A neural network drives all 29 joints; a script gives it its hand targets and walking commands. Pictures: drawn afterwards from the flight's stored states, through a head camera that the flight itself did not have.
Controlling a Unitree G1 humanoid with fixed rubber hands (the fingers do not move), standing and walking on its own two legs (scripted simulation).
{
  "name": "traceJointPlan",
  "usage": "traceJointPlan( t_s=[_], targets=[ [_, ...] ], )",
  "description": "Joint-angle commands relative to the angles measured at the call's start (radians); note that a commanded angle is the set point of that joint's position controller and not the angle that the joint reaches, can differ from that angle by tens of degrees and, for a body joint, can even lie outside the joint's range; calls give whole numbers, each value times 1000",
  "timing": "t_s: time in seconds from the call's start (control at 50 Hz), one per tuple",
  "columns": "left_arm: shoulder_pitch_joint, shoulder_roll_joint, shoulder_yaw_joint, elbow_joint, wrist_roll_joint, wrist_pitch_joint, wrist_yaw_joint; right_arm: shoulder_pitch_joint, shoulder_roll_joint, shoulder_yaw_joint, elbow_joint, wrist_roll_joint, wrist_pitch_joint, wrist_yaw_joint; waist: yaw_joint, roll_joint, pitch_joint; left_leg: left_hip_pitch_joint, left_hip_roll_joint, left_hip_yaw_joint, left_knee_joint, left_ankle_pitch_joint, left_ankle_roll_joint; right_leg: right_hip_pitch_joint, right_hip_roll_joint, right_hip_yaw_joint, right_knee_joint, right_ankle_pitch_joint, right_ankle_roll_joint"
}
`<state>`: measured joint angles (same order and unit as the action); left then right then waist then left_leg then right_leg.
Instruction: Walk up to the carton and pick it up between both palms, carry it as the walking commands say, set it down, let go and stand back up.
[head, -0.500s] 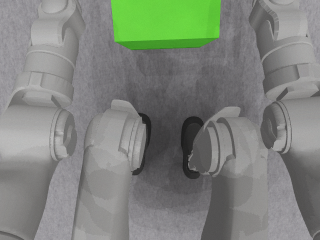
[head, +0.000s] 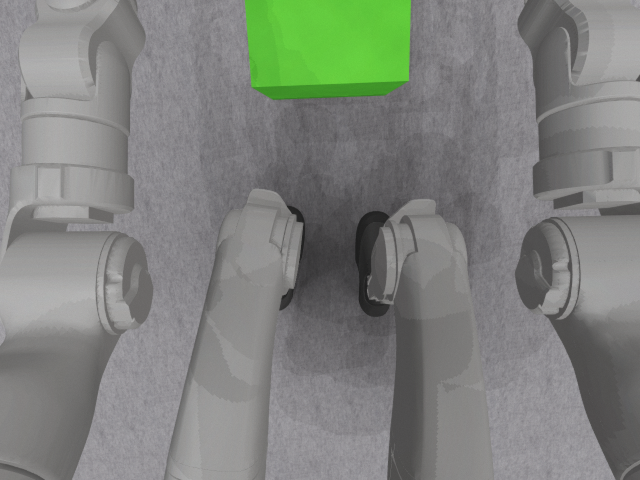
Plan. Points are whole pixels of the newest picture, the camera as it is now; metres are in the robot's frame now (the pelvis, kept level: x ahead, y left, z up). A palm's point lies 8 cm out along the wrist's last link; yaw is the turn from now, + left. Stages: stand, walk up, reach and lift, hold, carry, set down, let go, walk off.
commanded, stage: set down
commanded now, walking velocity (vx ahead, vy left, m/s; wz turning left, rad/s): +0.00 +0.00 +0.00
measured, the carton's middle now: (327, 10) +0.57 +0.03 -0.38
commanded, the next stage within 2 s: let go in 0.66 s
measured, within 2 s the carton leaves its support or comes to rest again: neither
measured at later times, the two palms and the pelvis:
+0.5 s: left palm out of the picture +0.53 +0.22 +0.03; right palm out of the picture +0.56 -0.16 +0.03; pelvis +0.01 -0.02 +0.14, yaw +1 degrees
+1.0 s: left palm out of the picture +0.48 +0.23 +0.10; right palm out of the picture +0.50 -0.17 +0.09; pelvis +0.08 +0.01 +0.22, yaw -1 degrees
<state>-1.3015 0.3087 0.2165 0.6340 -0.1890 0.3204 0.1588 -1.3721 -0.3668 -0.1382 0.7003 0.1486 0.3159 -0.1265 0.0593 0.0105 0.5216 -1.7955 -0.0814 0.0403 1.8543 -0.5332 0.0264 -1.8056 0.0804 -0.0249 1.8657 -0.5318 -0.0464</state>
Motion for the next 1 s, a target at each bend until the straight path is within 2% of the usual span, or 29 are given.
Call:
traceJointPlan(
  t_s=[0.0, 0.02, 0.04, 0.06, 0.16, 0.24, 0.32, 0.38, 0.4, 0.42, 0.46, 0.48, 0.5, 0.52, 0.54, 0.58, 0.6, 0.62, 0.66, 0.72, 0.74, 0.76, 0.8, 0.86, 0.88, 0.9, 0.92, 0.96, 0.98],
  targets=[
    [-279, 137, 22, -138, 21, 2, -8, -330, -141, -26, -123, -25, 13, -3, 22, -50, -2029, 668, 5, -38, -331, 295, -39, 763, 0, 58, -297, 225, 19],
    [-218, 176, 68, -145, 44, -4, -9, -338, -124, -33, -170, -32, 11, -16, 49, -117, -2077, 682, 0, -49, -345, 319, -22, 827, 1, 61, -328, 251, 28],
    [-257, 125, 27, -90, 17, -5, -32, -326, -142, -25, -148, -23, 6, -17, 11, -51, -2021, 619, 6, -20, -329, 314, -41, 831, -7, 81, -340, 277, 18],
    [-248, 182, 65, -211, 52, -16, -24, -287, -123, -28, -202, -16, 6, -15, 45, -78, -2180, 727, 8, -19, -352, 377, -49, 918, 9, 60, -345, 358, 19],
    [-176, 202, 104, -86, 84, -17, -46, -257, -83, 7, -152, -9, 17, -25, 68, -101, -2092, 640, 12, -14, -439, 324, -30, 1051, -5, 108, -422, 387, 37],
    [-233, 191, 55, -132, 54, -18, -74, -287, -111, -15, -146, -18, 17, -25, 55, -9, -2022, 714, -5, -23, -531, 337, -33, 1078, -5, 124, -500, 363, 38],
    [-136, 175, 54, 8, 51, -43, -113, -247, -26, 18, -89, -24, 6, -22, 51, -114, -1914, 658, -12, -15, -606, 332, -24, 1204, -15, 145, -591, 418, 59],
    [-207, 239, 95, -190, 40, -53, -110, -262, -142, -22, -217, -38, -7, -35, 44, -91, -2105, 713, -7, -9, -664, 400, -41, 1403, -18, 163, -627, 554, 57],
    [-205, 237, 98, -204, 53, -51, -102, -253, -82, -2, -259, -10, -9, -38, 78, -49, -2169, 756, -10, -15, -650, 484, -38, 1401, -15, 164, -600, 623, 44],
    [-238, 204, 71, -222, 32, -49, -104, -265, -138, -21, -237, -24, -4, -34, 38, -24, -2144, 787, -14, -24, -675, 469, -42, 1363, -12, 162, -621, 598, 37],
    [-173, 237, 80, -97, 36, -22, -106, -260, -129, -3, -125, -32, 26, -23, 52, -79, -2050, 824, 5, -22, -724, 326, -35, 1348, -24, 152, -710, 394, 42],
    [-202, 190, 60, -127, 37, -20, -113, -227, -74, 6, -80, -7, 32, -11, 83, -34, -1980, 842, 2, -11, -752, 336, -32, 1327, -36, 163, -735, 379, 46],
    [-150, 181, 44, -201, 13, -6, -100, -257, -101, -4, -226, -41, 30, -15, 30, -123, -2123, 981, -7, -43, -808, 392, -25, 1418, -20, 128, -765, 415, 63],
    [-187, 169, 62, -76, 50, 1, -111, -247, -69, 42, -43, 4, 41, 1, 100, -43, -1900, 847, 3, -13, -795, 345, -34, 1348, -44, 173, -789, 392, 46],
    [-137, 184, 55, -57, 56, -19, -115, -232, -72, -16, -59, -34, 13, 2, 44, -97, -1846, 887, 10, -62, -839, 362, -16, 1295, -34, 131, -789, 387, 62],
    [-112, 124, 77, 66, 87, -55, -135, -197, -24, -10, 27, -57, -27, 19, 68, -98, -1714, 800, 15, -40, -852, 330, -32, 1292, -53, 162, -842, 404, 59],
    [-118, 149, 109, 61, 110, -76, -133, -189, -96, -57, 4, -104, -49, 16, 16, -121, -1714, 797, 30, -56, -864, 339, -32, 1304, -46, 157, -853, 438, 65],
    [-150, 140, 138, 50, 145, -110, -137, -173, 1, -34, 38, -75, -73, 39, 83, -56, -1722, 821, 23, -52, -868, 397, -26, 1268, -50, 146, -827, 461, 68],
    [-112, 60, 116, 94, 172, -148, -132, -142, 5, -57, 111, -96, -116, 56, 76, -6, -1606, 833, 27, -58, -908, 416, -41, 1136, -51, 128, -843, 418, 63],
    [23, 39, 111, 152, 202, -182, -134, 21, -12, -135, 158, -225, -154, 57, -31, -67, -1482, 906, 39, -94, -958, 410, -63, 1034, -44, 77, -912, 351, 60],
    [46, 11, 111, 188, 215, -178, -151, 22, 40, -110, 125, -205, -160, 63, 0, -28, -1436, 929, 41, -97, -969, 376, -50, 1002, -48, 88, -948, 298, 61],
    [140, -34, 104, 211, 256, -166, -158, 149, 25, -166, 212, -277, -150, 55, -27, 2, -1424, 960, 33, -86, -990, 401, -70, 1008, -48, 84, -968, 334, 56],
    [226, 84, 135, 113, 298, -194, -168, 257, 74, -147, 84, -300, -159, 36, 27, -52, -1546, 1012, 28, -61, -980, 450, -54, 1144, -45, 101, -997, 417, 64],
    [338, 70, 65, 47, 276, -210, -197, 396, 95, -144, -11, -320, -170, 27, -4, -40, -1467, 1029, 27, -73, -1039, 541, -36, 1194, -54, 109, -1036, 545, 67],
    [336, 70, 81, -1, 267, -226, -201, 371, 116, -146, -67, -319, -181, 25, 29, -88, -1550, 1096, 19, -92, -1038, 576, -25, 1199, -53, 97, -1023, 533, 82],
    [384, 63, 40, -44, 267, -233, -201, 447, 122, -97, -99, -294, -191, 29, 27, -25, -1555, 1104, 33, -67, -1027, 616, -33, 1246, -54, 92, -1034, 599, 70],
    [467, 107, 72, -147, 291, -249, -196, 457, 113, -77, -239, -276, -201, 17, 87, -22, -1683, 1219, 35, -90, -1024, 724, -25, 1294, -52, 110, -1042, 667, 78],
    [544, 41, -11, -148, 238, -232, -209, 539, 112, -56, -264, -244, -203, 27, 30, -24, -1660, 1296, 57, -110, -1023, 778, -22, 1288, -42, 91, -1039, 681, 69],
    [512, 80, 9, -179, 217, -230, -210, 476, 108, -31, -302, -218, -209, 21, 49, 3, -1561, 1200, 41, -121, -1025, 759, -29, 1281, -60, 117, -1029, 698, 64]
  ],
)
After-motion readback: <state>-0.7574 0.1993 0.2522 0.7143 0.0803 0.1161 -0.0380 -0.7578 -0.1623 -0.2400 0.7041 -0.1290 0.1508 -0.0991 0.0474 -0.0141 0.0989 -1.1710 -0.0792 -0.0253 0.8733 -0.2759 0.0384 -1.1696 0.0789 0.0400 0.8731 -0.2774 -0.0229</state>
